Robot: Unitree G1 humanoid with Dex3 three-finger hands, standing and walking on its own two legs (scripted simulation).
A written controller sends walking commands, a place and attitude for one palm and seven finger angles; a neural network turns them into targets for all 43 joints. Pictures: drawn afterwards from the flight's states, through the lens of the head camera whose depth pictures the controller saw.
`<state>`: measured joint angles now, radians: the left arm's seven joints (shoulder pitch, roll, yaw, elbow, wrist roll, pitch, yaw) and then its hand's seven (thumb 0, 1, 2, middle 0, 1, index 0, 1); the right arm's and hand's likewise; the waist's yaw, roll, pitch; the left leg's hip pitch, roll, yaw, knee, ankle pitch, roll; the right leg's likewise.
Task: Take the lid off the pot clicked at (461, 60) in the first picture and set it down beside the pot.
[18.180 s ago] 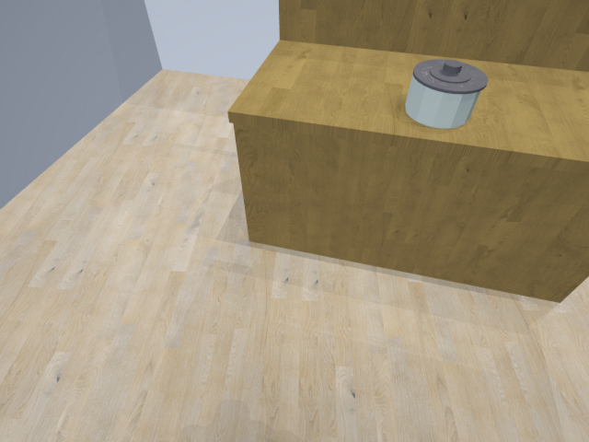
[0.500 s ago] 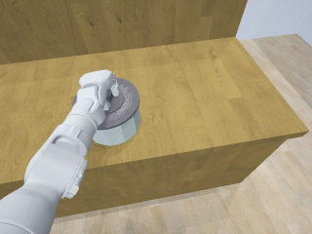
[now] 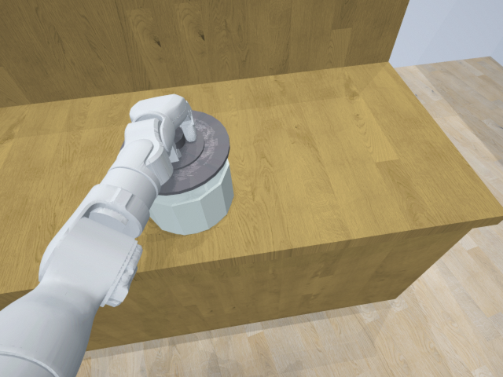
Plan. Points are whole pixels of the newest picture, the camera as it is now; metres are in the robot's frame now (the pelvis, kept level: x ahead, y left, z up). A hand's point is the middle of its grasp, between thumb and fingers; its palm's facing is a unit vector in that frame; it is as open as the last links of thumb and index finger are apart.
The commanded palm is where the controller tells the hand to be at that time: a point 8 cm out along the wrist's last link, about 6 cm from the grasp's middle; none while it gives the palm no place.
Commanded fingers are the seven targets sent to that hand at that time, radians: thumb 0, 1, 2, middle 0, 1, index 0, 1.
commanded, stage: lift the lid straight up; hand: left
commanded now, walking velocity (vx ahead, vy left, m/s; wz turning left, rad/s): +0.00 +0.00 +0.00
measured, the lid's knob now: (171, 138) +0.51 +0.13 +0.09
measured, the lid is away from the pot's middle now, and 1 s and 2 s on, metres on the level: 0.00 0.01 0.08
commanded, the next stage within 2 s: move the lid sideways beside the pot in 1.30 s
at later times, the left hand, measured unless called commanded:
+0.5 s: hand (161, 122) +0.49 +0.13 +0.14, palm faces -0.26 -0.09 -0.96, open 6.9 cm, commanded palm +0.49 +0.13 +0.22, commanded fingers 0.00 0.62 1.05 -0.72 -1.01 -0.91 -1.10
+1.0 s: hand (160, 103) +0.48 +0.12 +0.19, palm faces -0.25 -0.10 -0.96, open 6.9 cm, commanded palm +0.48 +0.12 +0.26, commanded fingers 0.00 0.62 1.05 -0.72 -1.01 -0.91 -1.10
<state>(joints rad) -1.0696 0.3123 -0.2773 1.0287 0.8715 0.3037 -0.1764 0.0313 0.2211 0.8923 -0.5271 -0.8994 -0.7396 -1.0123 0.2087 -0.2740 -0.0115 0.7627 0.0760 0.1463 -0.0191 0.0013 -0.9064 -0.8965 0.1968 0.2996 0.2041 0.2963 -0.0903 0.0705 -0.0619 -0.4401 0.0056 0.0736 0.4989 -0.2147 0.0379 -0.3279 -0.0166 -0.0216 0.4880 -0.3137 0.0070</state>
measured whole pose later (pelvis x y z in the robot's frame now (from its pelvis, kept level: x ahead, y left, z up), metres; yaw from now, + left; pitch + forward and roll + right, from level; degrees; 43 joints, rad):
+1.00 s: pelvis -0.01 +0.00 +0.00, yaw +1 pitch +7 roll +0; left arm -1.24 0.33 -0.31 1.00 0.88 0.36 -0.33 0.04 0.22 0.89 -0.52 -0.90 -0.76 -1.02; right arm 0.20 -0.28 0.00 0.75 0.07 0.11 -0.01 0.00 -0.91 -0.90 0.20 0.30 0.20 0.30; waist -0.08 0.07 -0.05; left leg -0.39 -0.01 0.05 0.45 -0.18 0.04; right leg -0.27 -0.03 -0.04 0.45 -0.29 0.01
